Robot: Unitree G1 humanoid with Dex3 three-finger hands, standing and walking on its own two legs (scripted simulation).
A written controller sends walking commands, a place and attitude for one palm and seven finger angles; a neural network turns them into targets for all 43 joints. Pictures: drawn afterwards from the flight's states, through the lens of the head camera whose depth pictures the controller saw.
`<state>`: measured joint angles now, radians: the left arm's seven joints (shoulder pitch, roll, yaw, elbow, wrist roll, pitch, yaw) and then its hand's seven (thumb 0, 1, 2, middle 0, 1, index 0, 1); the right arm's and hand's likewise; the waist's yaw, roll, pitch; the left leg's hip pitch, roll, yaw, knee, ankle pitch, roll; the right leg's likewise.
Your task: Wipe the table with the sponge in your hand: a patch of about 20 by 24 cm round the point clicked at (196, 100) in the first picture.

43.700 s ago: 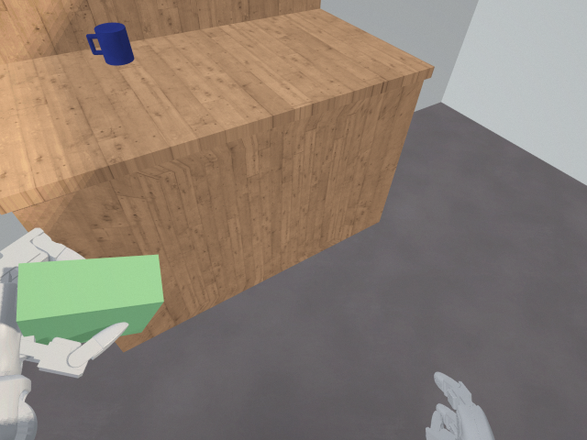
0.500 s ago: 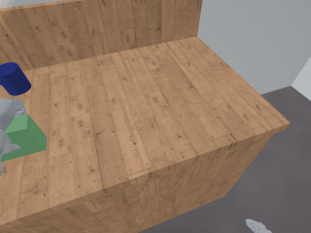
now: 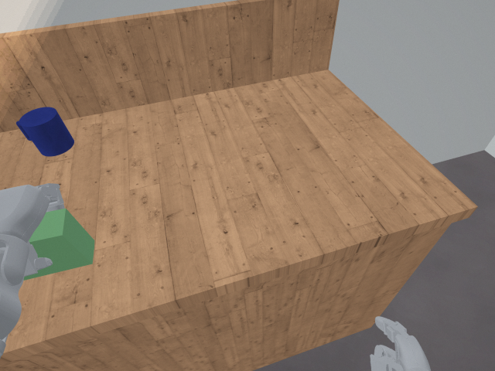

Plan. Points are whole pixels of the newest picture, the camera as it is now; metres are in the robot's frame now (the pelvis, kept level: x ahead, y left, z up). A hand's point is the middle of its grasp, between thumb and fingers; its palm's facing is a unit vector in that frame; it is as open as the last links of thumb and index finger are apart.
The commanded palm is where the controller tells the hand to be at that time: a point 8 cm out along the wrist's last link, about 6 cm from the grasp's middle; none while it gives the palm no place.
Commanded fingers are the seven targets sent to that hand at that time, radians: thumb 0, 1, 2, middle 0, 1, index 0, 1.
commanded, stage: wipe back along the first lane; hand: left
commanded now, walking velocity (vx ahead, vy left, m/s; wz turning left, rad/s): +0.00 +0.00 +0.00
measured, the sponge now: (40, 252) +0.25 +0.38 +0.06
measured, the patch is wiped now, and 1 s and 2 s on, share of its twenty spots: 0.95 0.95 0.95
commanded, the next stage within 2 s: lift the sponge slowly off the table in 0.56 s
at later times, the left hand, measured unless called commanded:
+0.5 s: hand (33, 258) +0.22 +0.34 +0.11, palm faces +0.01 -0.02 -1.00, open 9.1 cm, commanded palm +0.18 +0.33 +0.14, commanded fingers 0.00 0.10 1.30 -1.20 -1.60 -1.20 -1.60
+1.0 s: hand (23, 276) +0.19 +0.33 +0.12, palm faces +0.02 -0.03 -1.00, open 9.1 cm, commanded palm +0.16 +0.33 +0.17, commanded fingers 0.00 0.10 1.30 -1.20 -1.60 -1.20 -1.60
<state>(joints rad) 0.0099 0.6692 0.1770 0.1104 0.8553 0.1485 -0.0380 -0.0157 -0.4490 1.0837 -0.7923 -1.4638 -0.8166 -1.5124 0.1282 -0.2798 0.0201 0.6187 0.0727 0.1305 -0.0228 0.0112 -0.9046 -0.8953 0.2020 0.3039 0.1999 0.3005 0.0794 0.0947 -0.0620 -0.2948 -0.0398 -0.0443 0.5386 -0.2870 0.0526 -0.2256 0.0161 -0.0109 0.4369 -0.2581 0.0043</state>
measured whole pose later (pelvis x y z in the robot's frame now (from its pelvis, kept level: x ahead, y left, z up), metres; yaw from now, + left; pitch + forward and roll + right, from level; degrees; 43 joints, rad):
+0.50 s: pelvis +0.00 -0.01 +0.00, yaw +0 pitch +1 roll -2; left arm 0.24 0.66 0.20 -0.13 0.81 0.21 -0.04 -0.01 -0.45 1.08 -0.79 -1.47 -0.82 -1.51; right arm 0.12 -0.29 0.03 0.60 0.06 0.10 -0.03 0.01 -0.90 -0.90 0.20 0.30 0.20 0.30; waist 0.09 0.10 -0.06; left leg -0.26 -0.02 -0.04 0.55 -0.31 0.04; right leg -0.20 0.03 -0.01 0.46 -0.28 -0.01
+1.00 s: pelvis -0.01 -0.01 +0.00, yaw +0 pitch -1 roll -2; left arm 0.26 0.67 0.17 -0.19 0.80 0.23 -0.05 0.00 -0.46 1.09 -0.81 -1.44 -0.84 -1.49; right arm 0.11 -0.26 0.04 0.61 0.06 0.07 -0.07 0.01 -0.90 -0.90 0.20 0.30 0.20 0.30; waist 0.11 0.09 -0.03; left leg -0.24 -0.03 -0.05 0.56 -0.29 0.04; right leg -0.18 0.03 -0.02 0.46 -0.27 -0.01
